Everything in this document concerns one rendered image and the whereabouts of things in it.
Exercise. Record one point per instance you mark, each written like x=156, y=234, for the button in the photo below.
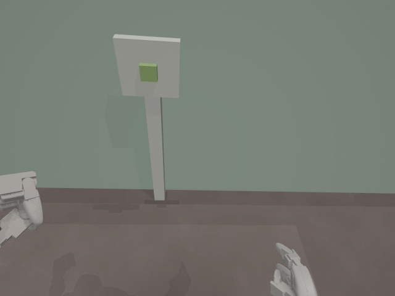
x=148, y=72

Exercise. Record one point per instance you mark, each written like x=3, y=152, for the robot left hand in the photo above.
x=18, y=191

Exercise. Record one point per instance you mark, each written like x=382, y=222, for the robot right hand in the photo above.
x=298, y=281

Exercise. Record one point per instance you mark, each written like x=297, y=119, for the panel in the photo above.
x=130, y=50

